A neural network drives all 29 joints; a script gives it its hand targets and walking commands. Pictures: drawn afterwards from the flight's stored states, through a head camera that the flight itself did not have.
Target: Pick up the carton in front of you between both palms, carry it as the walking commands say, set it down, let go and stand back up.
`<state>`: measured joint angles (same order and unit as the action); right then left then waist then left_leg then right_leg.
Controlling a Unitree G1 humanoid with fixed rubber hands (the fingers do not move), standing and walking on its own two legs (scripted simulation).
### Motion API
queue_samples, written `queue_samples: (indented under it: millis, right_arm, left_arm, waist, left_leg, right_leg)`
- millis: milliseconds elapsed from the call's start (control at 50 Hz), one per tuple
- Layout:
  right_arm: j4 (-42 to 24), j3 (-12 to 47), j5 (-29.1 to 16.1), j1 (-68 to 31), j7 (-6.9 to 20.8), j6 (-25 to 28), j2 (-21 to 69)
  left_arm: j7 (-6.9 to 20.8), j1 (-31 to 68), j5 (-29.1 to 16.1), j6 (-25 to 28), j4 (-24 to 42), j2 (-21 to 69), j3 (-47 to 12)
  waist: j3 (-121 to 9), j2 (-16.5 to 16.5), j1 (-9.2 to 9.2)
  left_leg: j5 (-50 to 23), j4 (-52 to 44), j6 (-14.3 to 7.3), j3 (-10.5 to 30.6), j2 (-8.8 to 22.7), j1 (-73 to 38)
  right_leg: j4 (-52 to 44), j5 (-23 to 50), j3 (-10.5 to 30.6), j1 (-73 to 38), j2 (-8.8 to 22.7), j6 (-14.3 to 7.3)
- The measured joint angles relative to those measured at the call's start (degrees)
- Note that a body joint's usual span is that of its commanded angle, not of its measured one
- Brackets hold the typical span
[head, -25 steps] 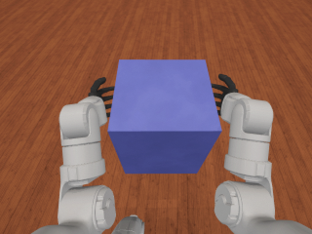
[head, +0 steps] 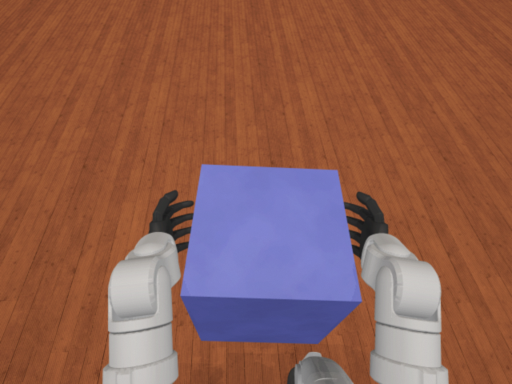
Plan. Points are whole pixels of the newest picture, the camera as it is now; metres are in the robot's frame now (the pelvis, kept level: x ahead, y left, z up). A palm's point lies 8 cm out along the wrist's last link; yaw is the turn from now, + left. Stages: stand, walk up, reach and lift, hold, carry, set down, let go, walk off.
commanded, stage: carry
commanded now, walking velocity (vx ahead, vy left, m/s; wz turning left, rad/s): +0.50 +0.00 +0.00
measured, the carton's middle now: (264, 261) +0.30 -0.01 -0.01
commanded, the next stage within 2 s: none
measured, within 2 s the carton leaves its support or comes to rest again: neither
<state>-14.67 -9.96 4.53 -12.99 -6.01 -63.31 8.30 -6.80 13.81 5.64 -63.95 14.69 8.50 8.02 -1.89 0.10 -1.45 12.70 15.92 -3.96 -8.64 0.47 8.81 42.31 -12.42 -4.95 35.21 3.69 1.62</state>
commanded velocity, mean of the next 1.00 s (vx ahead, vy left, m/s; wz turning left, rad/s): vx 0.50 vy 0.00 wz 0.00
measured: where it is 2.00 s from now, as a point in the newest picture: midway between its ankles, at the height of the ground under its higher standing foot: (242, 149)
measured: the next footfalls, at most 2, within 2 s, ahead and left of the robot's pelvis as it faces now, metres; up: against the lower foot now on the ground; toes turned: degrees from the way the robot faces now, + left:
right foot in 0.18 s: +0.31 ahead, -0.11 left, +0.00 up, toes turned -8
left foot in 0.68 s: +0.64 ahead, +0.13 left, +0.00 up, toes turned +13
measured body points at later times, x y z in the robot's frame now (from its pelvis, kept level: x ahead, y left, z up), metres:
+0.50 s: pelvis +0.33 -0.03 +0.00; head +0.28 -0.04 +0.45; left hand +0.57 +0.14 +0.10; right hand +0.59 -0.17 +0.09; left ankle +0.46 +0.14 -0.70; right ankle +0.27 -0.11 -0.75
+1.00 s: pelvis +0.65 +0.04 +0.00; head +0.64 +0.05 +0.45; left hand +0.90 +0.19 +0.07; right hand +0.90 -0.11 +0.08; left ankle +0.60 +0.12 -0.75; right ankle +0.75 -0.11 -0.70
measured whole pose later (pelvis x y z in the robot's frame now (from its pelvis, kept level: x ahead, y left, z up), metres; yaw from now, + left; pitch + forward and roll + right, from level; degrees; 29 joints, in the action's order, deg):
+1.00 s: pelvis +0.65 +0.04 +0.00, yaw +0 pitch +4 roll -1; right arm -25.9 -2.8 4.2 0.4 -6.3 -66.6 7.4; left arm -6.9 -0.1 5.3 -67.5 26.9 7.4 1.8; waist -6.7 -0.5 -1.5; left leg 11.5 14.1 -2.3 -12.1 1.9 6.8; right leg 42.8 -8.0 -5.9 34.7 6.4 1.0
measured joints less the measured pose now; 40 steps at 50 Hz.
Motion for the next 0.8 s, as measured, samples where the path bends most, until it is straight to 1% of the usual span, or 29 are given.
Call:
queue_samples:
  millis: [60,100,140,160,180,200,220,240,260,280,300,340,400,460,540,620,660,680,700,720,760,780,800]
  right_arm:
    - [-4.2,2.7,-0.4,3.3,-0.1,-0.9,-0.5]
    - [-7.0,4.2,-0.5,5.2,-0.1,-2.0,-0.8]
    - [-9.4,5.4,-0.3,6.9,-0.1,-3.3,-0.9]
    - [-10.4,5.7,-0.1,7.6,-0.1,-4.1,-0.9]
    - [-11.0,5.7,0.0,8.1,-0.1,-5.0,-1.0]
    - [-11.0,5.3,0.0,8.3,-0.2,-5.7,-1.1]
    - [-10.8,4.8,0.2,8.5,-0.2,-6.5,-1.1]
    - [-10.4,4.6,0.3,8.6,-0.3,-7.3,-1.0]
    - [-10.1,4.8,0.4,8.7,-0.6,-8.1,-1.1]
    - [-9.8,4.9,0.6,8.8,-0.6,-8.7,-1.1]
    - [-9.4,5.2,0.7,8.8,-0.6,-9.1,-1.1]
    - [-9.0,5.6,0.8,8.9,-0.6,-9.5,-1.1]
    - [-9.1,6.0,1.0,9.1,-0.5,-9.2,-1.0]
    - [-9.9,6.1,1.1,9.2,-0.4,-9.0,-1.0]
    - [-10.7,5.8,1.0,9.0,-0.5,-9.0,-1.0]
    - [-10.6,5.5,0.9,9.3,-0.5,-9.2,-1.0]
    - [-10.3,5.4,0.7,9.3,-0.5,-9.2,-1.1]
    - [-9.9,5.5,0.6,9.0,-0.5,-9.1,-1.0]
    - [-8.6,5.8,0.7,8.8,-0.5,-8.3,-1.0]
    - [-7.1,6.1,0.7,8.3,-0.5,-7.7,-1.0]
    - [-5.3,6.5,0.6,8.0,-0.5,-6.9,-1.0]
    - [-5.2,6.5,0.6,8.3,-0.5,-6.6,-1.0]
    - [-5.4,6.5,0.5,8.9,-0.5,-6.1,-1.0]
  left_arm:
    - [-0.1,-4.3,-0.4,-0.8,5.1,-0.8,-2.3]
    - [-0.2,-6.7,-0.6,-1.9,8.5,-1.0,-3.3]
    - [-0.2,-8.5,-0.8,-3.1,10.9,-1.2,-3.9]
    - [-0.2,-9.0,-0.9,-3.9,11.7,-1.2,-4.2]
    - [-0.3,-9.1,-1.0,-4.5,11.7,-1.2,-4.5]
    - [-0.3,-8.9,-1.0,-4.8,10.7,-1.2,-4.9]
    - [-0.3,-8.5,-1.0,-5.3,9.5,-1.1,-5.0]
    - [-0.3,-8.3,-1.0,-6.0,8.7,-1.1,-5.0]
    - [-0.4,-8.4,-1.1,-6.7,8.3,-1.1,-5.0]
    - [-0.5,-8.7,-1.1,-7.3,8.1,-1.1,-4.9]
    - [-0.5,-9.1,-1.1,-7.7,8.1,-1.1,-4.8]
    - [-0.5,-9.7,-1.1,-8.1,8.4,-1.2,-4.6]
    - [-0.5,-10.1,-1.2,-7.9,8.8,-1.2,-4.5]
    - [-0.5,-10.0,-1.3,-7.7,9.3,-1.2,-4.6]
    - [-0.4,-9.3,-1.3,-7.7,9.6,-1.2,-4.7]
    - [-0.4,-9.1,-1.1,-8.0,9.1,-1.2,-5.0]
    - [-0.4,-9.2,-0.9,-8.1,9.0,-1.2,-5.1]
    - [-0.4,-9.2,-0.8,-8.1,9.1,-1.2,-4.9]
    - [-0.4,-9.1,-0.8,-7.9,8.7,-1.2,-4.3]
    - [-0.4,-9.2,-0.8,-7.7,8.2,-1.3,-3.7]
    - [-0.4,-9.7,-0.7,-7.3,7.7,-1.2,-3.1]
    - [-0.3,-9.9,-0.6,-7.0,7.6,-1.2,-3.2]
    - [-0.3,-10.2,-0.5,-6.7,7.7,-1.3,-3.5]
  waist:
    - [-1.7,-0.2,0.39]
    - [-3.2,-0.2,0.66]
    - [-4.8,0.2,0.76]
    - [-5.5,0.4,0.77]
    - [-6.2,1.1,0.91]
    - [-6.8,2.1,1.32]
    - [-7.1,2.3,1.88]
    - [-7.2,2.1,2.26]
    - [-7.2,1.7,2.54]
    - [-7.2,1.4,2.76]
    - [-7.2,1.2,2.91]
    - [-7.4,0.9,3.14]
    - [-7.9,0.5,3.27]
    - [-8.3,0.2,2.97]
    - [-8.6,0.4,2.3]
    - [-8.7,0.3,2.17]
    - [-8.3,-0.3,2.34]
    - [-7.9,-0.7,2.34]
    - [-7.4,-2.1,1.91]
    - [-6.8,-2.8,1.5]
    - [-5.1,-2.3,0.98]
    - [-4.3,-2.0,0.86]
    - [-3.7,-1.8,0.75]
  left_leg:
    - [2.9,-1.9,1.1,0.2,-0.2,-5.3]
    - [5.5,-2.4,1.9,0.3,-0.3,-8.8]
    - [9.1,-0.9,2.9,0.7,0.2,-11.8]
    - [11.7,1.9,3.4,0.8,0.6,-12.6]
    - [14.6,7.1,3.9,0.7,1.6,-12.0]
    - [14.4,15.8,4.2,1.0,3.2,-9.0]
    - [13.8,26.2,4.4,2.7,3.4,-4.7]
    - [13.7,36.0,4.2,4.4,2.8,0.1]
    - [13.1,43.5,3.8,5.3,2.3,4.6]
    - [11.7,47.9,3.5,5.5,2.2,8.6]
    - [10.0,49.4,3.3,5.4,2.6,12.0]
    - [6.3,46.7,3.4,5.0,3.9,17.5]
    - [1.5,37.6,4.6,4.4,5.8,23.0]
    - [-4.2,28.0,5.5,3.7,6.9,25.8]
    - [-10.4,19.6,5.6,2.2,6.9,26.7]
    - [-11.5,13.9,4.4,-0.4,5.8,24.2]
    - [-9.7,11.0,3.6,-2.4,4.6,21.1]
    - [-10.1,9.9,2.9,-3.3,3.8,19.2]
    - [-10.6,12.0,1.4,-4.1,2.8,19.2]
    - [-8.8,14.4,0.3,-4.6,2.5,19.3]
    - [-5.3,14.8,-0.6,-4.9,2.7,17.8]
    - [-4.9,13.5,-0.4,-4.9,2.8,16.3]
    - [-4.9,11.7,0.1,-4.8,2.7,14.7]
  right_leg:
    - [-7.3,5.6,-1.6,-0.7,-0.1,-0.3]
    - [-11.7,8.6,-3.0,-2.3,-0.6,-0.9]
    - [-15.8,10.2,-5.1,-5.3,-1.5,-1.8]
    - [-17.5,9.8,-6.4,-7.5,-2.1,-2.3]
    - [-17.6,9.9,-7.1,-9.1,-2.8,-4.1]
    - [-14.8,8.3,-7.9,-9.1,-3.2,-5.8]
    - [-12.8,5.9,-8.2,-9.4,-3.2,-6.7]
    - [-12.3,4.1,-8.3,-10.3,-3.1,-7.1]
    - [-12.9,3.1,-8.2,-11.7,-3.0,-7.0]
    - [-14.2,2.9,-8.1,-13.4,-3.0,-6.5]
    - [-15.8,2.7,-8.0,-15.2,-3.1,-6.3]
    - [-19.2,2.6,-7.7,-18.6,-3.3,-6.2]
    - [-23.8,2.1,-7.1,-23.4,-3.5,-5.8]
    - [-27.5,1.1,-6.6,-28.2,-3.4,-5.0]
    - [-30.5,-1.7,-6.0,-34.3,-3.2,-3.4]
    - [-30.7,-6.7,-5.4,-39.9,-2.6,-1.2]
    - [-27.9,-10.8,-4.8,-41.7,-1.5,0.2]
    - [-23.8,-13.7,-4.7,-41.5,-0.5,0.8]
    - [-16.7,-16.3,-4.6,-39.3,1.5,1.0]
    - [-6.4,-15.2,-2.9,-35.2,2.3,0.8]
    - [13.4,-13.5,1.1,-25.0,0.8,0.0]
    - [19.7,-12.2,1.8,-20.5,0.2,-0.7]
    - [23.1,-10.5,1.8,-16.5,0.0,-1.2]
